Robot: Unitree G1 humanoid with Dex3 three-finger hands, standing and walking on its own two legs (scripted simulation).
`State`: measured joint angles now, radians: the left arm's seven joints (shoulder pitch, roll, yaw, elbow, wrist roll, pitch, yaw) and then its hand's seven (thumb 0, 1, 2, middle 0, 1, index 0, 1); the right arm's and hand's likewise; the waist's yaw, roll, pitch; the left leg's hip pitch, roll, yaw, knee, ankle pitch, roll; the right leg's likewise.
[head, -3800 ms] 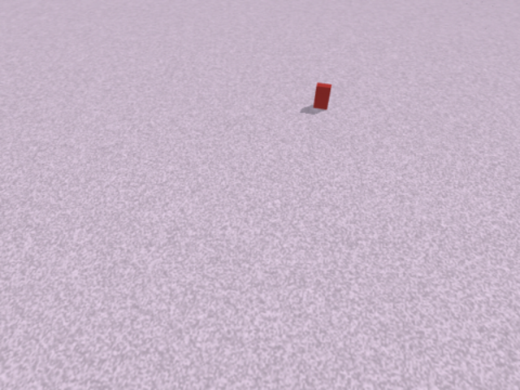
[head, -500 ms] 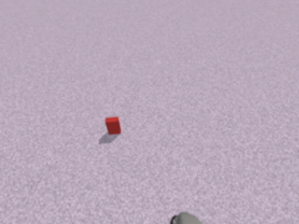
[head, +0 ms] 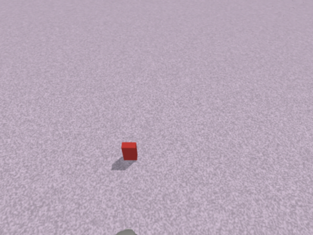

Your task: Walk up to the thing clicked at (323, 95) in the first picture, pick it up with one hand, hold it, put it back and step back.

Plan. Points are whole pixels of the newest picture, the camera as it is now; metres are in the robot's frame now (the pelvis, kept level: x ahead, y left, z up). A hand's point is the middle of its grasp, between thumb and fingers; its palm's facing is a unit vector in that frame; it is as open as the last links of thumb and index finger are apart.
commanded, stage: walk up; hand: left
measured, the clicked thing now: (129, 151) +0.74 +0.21 -0.68
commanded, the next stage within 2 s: none
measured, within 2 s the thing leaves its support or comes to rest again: neither
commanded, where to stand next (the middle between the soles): +0.39 -0.01 m, yaw -3 degrees
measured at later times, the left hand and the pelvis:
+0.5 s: hand (66, 203) +0.23 +0.29 -0.13, palm faces -0.11 -0.92 -0.37, open 7.4 cm; pelvis +0.16 +0.02 +0.01, yaw -3 degrees
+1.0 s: hand (86, 167) +0.36 +0.26 -0.14, palm faces -0.05 -0.93 -0.37, open 7.4 cm; pelvis +0.29 +0.00 +0.00, yaw -2 degrees
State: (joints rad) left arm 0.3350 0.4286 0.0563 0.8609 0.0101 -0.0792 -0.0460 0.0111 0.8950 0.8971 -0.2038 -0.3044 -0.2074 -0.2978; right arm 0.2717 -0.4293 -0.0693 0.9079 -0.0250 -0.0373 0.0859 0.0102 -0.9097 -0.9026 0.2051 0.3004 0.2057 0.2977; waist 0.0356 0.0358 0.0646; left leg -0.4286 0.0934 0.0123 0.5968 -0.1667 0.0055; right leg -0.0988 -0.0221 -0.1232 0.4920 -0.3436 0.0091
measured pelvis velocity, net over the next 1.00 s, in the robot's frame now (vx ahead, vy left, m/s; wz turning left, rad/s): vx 0.29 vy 0.00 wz -0.04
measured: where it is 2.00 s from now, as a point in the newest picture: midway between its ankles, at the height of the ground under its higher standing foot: (159, 217)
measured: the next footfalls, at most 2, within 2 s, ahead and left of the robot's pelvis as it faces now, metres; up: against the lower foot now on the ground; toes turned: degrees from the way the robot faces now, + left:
left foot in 0.02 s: +0.16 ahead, +0.13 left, +0.00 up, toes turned +4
right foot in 0.56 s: +0.33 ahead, -0.13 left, +0.00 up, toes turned -6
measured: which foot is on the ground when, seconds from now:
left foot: up 0.00-0.00, down 0.02-0.60, up 0.62-0.98, down 1.00-1.00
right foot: down 0.00-0.06, up 0.08-0.54, down 0.56-1.00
